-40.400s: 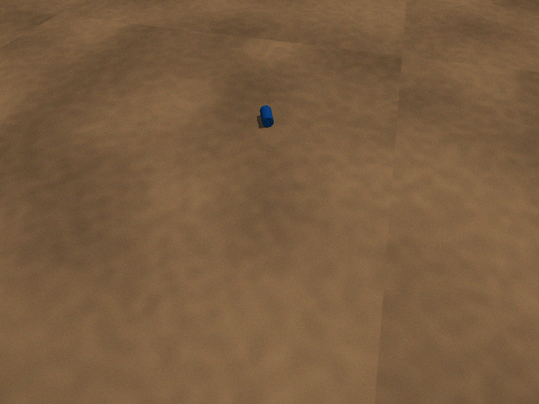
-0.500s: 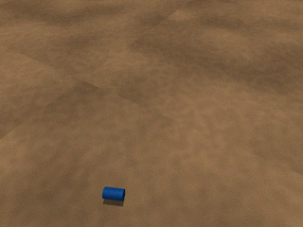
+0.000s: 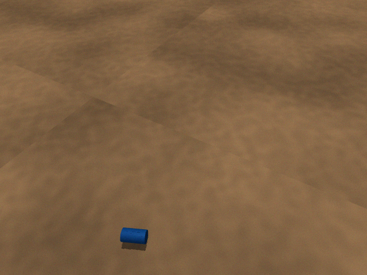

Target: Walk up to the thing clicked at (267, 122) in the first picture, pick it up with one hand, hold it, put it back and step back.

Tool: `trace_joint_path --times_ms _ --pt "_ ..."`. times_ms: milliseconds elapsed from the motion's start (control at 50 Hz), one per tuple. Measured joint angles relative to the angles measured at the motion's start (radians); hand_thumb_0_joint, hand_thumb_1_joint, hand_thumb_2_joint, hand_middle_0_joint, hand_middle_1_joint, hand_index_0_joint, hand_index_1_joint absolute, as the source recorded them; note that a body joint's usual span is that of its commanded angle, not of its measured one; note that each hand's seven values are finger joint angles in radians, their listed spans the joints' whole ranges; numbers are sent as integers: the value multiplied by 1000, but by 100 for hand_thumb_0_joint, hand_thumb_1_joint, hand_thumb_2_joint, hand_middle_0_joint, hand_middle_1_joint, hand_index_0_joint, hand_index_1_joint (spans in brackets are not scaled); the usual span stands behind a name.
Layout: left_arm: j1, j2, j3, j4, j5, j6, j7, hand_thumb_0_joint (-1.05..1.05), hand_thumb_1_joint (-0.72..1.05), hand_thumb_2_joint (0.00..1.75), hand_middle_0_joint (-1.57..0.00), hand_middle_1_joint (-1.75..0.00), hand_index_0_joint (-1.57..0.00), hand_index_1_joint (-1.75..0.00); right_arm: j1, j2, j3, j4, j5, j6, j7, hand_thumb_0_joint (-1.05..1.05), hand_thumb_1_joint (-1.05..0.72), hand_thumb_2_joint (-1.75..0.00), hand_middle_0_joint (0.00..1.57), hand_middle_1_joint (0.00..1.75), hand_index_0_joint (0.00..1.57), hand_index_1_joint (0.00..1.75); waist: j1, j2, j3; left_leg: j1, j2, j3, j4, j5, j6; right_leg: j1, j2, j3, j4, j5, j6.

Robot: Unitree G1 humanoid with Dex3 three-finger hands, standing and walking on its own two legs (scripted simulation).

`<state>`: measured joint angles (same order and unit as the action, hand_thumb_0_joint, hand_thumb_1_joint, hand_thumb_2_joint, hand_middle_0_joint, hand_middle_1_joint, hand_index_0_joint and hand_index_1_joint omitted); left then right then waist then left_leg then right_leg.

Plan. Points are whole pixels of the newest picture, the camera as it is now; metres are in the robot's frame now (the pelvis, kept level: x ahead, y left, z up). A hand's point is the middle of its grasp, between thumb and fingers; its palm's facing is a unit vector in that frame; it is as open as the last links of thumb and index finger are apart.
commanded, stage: stand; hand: left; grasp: from above
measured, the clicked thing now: (134, 235) +0.45 +0.31 -0.74
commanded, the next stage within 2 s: step back in 1.28 s
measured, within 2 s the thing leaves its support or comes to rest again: neither
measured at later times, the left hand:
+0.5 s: hand out of the picture +0.08 +0.23 -0.16, palm faces +0.01 -0.95 -0.32, open 7.4 cm
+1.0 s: hand out of the picture +0.08 +0.25 -0.16, palm faces -0.01 -0.94 -0.34, open 7.4 cm
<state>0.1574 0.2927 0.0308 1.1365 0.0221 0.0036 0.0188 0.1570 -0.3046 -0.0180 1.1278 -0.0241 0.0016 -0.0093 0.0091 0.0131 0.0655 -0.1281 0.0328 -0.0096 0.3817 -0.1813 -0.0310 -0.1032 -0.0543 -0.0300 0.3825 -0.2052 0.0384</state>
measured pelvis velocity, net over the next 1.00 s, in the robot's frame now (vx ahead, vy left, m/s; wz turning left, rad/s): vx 0.01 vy -0.01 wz -0.01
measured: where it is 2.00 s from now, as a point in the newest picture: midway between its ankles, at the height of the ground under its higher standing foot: outside the picture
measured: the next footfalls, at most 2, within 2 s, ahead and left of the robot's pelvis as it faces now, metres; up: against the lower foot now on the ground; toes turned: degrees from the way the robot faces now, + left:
right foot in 1.98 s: -0.11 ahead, -0.10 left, +0.00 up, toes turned -4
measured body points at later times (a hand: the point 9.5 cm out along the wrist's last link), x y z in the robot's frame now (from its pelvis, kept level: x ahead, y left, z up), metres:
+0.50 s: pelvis +0.01 +0.00 +0.00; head +0.02 -0.01 +0.45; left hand +0.08 +0.28 -0.14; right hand +0.07 -0.29 -0.14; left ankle +0.02 +0.14 -0.74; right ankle +0.01 -0.14 -0.74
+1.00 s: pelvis +0.01 -0.01 +0.00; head +0.01 -0.01 +0.45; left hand +0.08 +0.29 -0.13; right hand +0.07 -0.30 -0.14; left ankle +0.02 +0.14 -0.74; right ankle +0.01 -0.14 -0.74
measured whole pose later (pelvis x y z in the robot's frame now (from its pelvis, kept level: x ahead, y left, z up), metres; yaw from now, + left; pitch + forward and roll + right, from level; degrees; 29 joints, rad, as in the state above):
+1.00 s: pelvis +0.01 -0.01 +0.00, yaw -1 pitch -3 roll +0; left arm 0.13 0.34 0.03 1.13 0.02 0.00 0.00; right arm 0.12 -0.33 -0.02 1.14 -0.02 0.00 0.00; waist 0.00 0.00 0.06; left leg -0.11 0.05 0.00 0.34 -0.17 -0.04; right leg -0.10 -0.04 -0.02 0.35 -0.19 0.03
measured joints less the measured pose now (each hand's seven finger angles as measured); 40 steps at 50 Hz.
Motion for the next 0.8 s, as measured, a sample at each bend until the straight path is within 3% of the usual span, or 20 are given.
trace_joint_path --times_ms 360,800 --pt "-25 -15 -3 10 -2 0 -4 1 90 90 -21 -30 -20 -30 -14 19 8 21 1 -3 1 0 -90 -90 20 30 20 30 -5 -2 -3 17 11 10 -33 0 -8 9 11 8 -27 1 -6" --pt "-44 34 0 -8 -3 -5 -10 1 90 90 -21 -30 -20 -30 -42 -20 0 10 2 -7 7 0 -90 -90 20 30 20 30 -6 -10 -11 21 13 11 -40 8 -9 12 13 10 -33 9 -8"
